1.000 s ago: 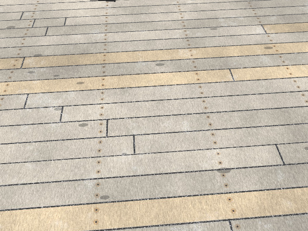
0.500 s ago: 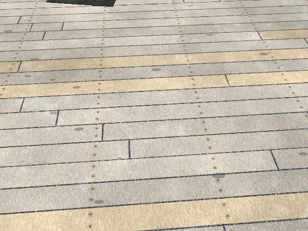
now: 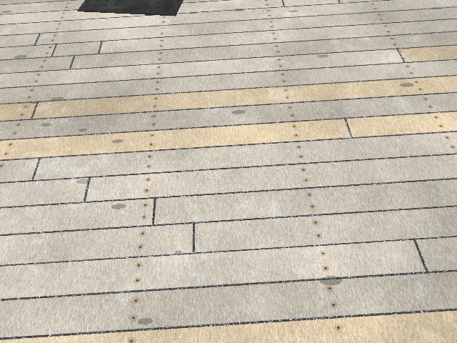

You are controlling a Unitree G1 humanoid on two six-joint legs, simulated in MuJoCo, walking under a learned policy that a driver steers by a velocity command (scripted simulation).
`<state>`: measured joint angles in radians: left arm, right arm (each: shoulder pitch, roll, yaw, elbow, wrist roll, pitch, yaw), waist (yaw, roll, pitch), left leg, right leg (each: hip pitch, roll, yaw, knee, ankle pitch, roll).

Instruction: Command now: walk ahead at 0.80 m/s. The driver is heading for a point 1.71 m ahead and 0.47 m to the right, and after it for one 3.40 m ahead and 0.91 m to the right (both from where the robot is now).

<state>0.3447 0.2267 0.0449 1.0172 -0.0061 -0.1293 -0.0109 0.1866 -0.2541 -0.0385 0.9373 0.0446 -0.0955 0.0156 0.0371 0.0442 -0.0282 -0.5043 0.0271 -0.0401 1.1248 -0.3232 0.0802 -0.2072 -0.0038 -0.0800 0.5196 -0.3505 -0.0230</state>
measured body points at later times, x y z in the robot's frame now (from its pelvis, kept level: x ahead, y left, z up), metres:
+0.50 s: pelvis +0.37 +0.06 -0.01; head +0.40 +0.06 +0.44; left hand +0.41 +0.33 -0.14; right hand +0.45 -0.20 -0.14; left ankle +0.43 +0.16 -0.73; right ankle +0.23 -0.10 -0.61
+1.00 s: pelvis +0.81 -0.03 -0.02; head +0.83 -0.03 +0.43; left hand +0.95 +0.22 -0.14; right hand +0.89 -0.31 -0.10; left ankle +0.69 +0.14 -0.59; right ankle +0.87 -0.08 -0.73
